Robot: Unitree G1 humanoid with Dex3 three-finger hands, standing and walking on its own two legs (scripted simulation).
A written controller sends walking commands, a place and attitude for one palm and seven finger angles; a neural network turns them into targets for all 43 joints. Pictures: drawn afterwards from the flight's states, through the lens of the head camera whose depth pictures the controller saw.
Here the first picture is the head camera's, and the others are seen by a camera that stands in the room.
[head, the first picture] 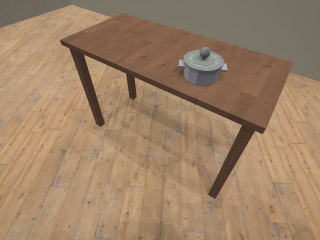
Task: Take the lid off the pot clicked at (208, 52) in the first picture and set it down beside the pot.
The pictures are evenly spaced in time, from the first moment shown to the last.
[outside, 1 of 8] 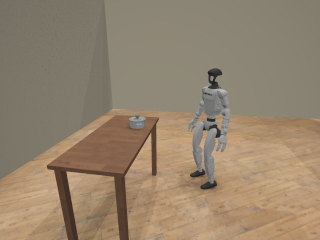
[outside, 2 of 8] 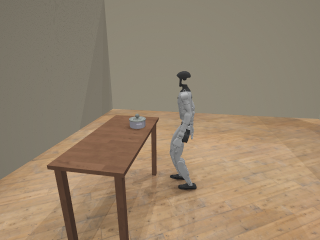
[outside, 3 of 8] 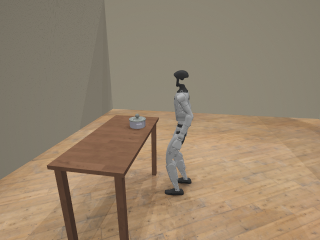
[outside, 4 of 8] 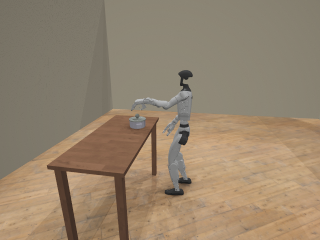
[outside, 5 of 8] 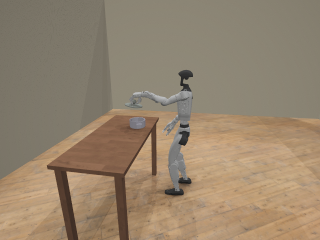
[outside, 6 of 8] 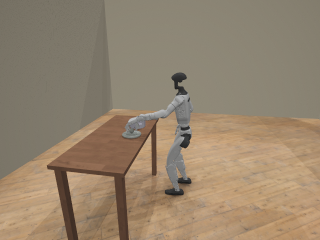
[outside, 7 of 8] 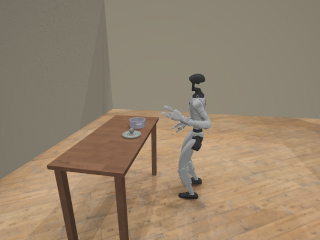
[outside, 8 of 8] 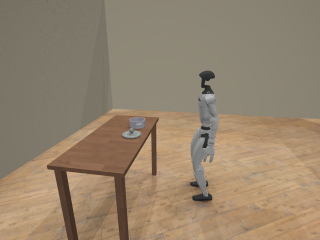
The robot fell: no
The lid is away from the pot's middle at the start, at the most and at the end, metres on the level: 0.00 0.25 0.24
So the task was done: yes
